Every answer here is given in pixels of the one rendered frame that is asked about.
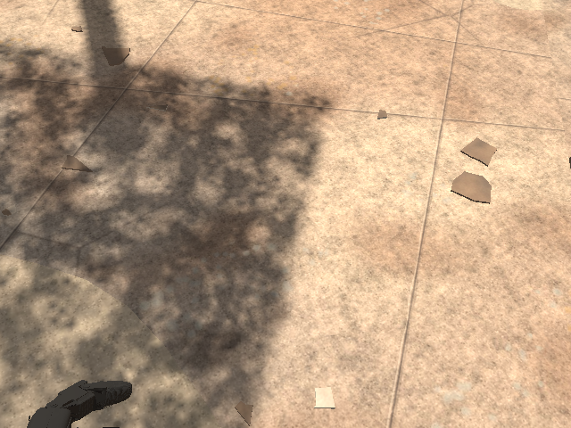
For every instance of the robot left hand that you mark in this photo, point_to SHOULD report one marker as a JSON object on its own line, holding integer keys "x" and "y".
{"x": 79, "y": 400}

